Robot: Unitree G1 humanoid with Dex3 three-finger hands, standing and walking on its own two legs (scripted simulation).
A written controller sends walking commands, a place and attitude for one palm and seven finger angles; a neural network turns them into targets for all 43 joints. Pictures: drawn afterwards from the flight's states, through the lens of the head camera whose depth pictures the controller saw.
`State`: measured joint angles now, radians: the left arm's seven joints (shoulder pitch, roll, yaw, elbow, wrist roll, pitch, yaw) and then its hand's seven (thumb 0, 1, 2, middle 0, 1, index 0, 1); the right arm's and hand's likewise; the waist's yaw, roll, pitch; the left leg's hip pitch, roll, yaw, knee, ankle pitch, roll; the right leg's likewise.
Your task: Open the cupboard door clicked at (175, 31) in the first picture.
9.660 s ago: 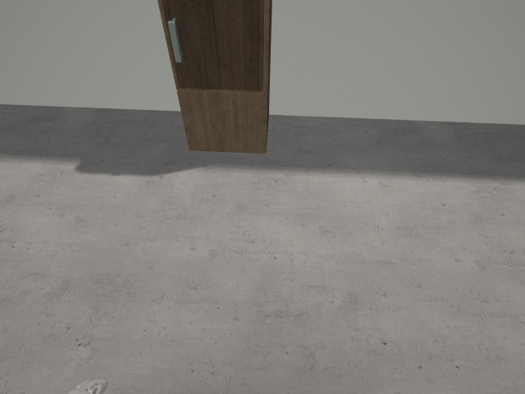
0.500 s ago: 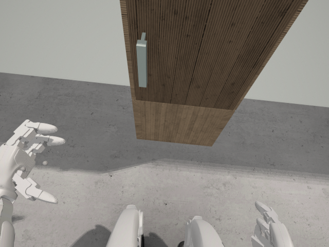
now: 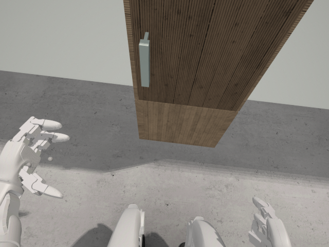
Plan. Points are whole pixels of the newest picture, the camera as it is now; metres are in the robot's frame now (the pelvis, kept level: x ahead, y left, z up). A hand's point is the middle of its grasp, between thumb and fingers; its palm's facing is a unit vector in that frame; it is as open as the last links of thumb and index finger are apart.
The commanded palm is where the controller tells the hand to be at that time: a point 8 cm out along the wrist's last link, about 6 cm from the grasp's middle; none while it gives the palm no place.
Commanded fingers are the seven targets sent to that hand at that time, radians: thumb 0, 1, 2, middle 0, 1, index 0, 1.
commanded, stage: move the hooked fingers beside the handle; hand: left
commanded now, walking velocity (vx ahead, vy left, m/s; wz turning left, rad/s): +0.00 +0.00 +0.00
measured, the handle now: (146, 60) +0.63 +0.11 +0.02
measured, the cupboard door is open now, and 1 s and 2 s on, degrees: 0 0 0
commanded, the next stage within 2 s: none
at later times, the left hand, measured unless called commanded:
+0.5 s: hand (84, 119) +0.40 +0.23 +0.03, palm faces -0.06 -1.00 -0.03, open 13.9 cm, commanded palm +0.39 +0.28 +0.03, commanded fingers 0.00 -0.50 0.30 -0.30 -1.20 -0.30 -1.20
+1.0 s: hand (106, 94) +0.49 +0.20 +0.02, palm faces -0.05 -1.00 -0.03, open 14.0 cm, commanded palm +0.48 +0.24 +0.02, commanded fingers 0.00 -0.50 0.30 -0.30 -1.20 -0.30 -1.20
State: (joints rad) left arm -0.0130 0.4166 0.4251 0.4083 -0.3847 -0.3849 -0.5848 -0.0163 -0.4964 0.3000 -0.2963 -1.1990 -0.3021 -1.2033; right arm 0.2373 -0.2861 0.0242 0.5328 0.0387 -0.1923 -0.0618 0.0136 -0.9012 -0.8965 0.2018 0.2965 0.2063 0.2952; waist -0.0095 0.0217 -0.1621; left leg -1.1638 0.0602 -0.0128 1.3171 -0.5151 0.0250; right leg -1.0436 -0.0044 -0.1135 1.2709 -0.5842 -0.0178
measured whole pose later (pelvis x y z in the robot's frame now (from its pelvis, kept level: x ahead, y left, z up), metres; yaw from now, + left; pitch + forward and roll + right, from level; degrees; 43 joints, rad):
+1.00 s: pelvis +0.00 -0.01 -0.02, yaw -2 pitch +27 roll -4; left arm -0.77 0.50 0.41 1.06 -0.14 -0.45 -0.37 -0.02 -0.50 0.30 -0.30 -1.20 -0.30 -1.20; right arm 0.29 -0.28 0.03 0.63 0.00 0.00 -0.02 0.01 -0.90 -0.90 0.20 0.30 0.21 0.29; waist -0.13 0.03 -0.16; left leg -1.34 0.08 0.00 1.39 -0.53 0.02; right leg -1.23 0.01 -0.10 1.35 -0.60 -0.03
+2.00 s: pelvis +0.01 +0.00 -0.04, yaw -4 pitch +34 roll -7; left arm -1.09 0.64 0.44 1.19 -0.02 -0.34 -0.28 -0.02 -0.50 0.30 -0.29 -1.20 -0.30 -1.20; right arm 0.34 -0.26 0.07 0.61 -0.04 0.07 0.02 0.00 -0.90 -0.90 0.20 0.30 0.21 0.29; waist -0.23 0.04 -0.14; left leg -1.49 0.10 -0.03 1.45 -0.55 0.03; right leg -1.37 0.03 -0.12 1.37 -0.60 -0.02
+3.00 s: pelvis +0.00 +0.00 -0.04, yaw -4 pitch +33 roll -6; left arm -1.08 0.54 0.39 1.18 -0.02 -0.40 -0.18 -0.02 -0.50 0.30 -0.29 -1.20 -0.30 -1.20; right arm 0.35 -0.25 0.05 0.63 -0.05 0.08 0.04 0.00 -0.90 -0.90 0.20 0.30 0.20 0.29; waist -0.23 0.05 -0.14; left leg -1.49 0.09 -0.03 1.46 -0.55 0.02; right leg -1.37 0.03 -0.11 1.40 -0.60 -0.02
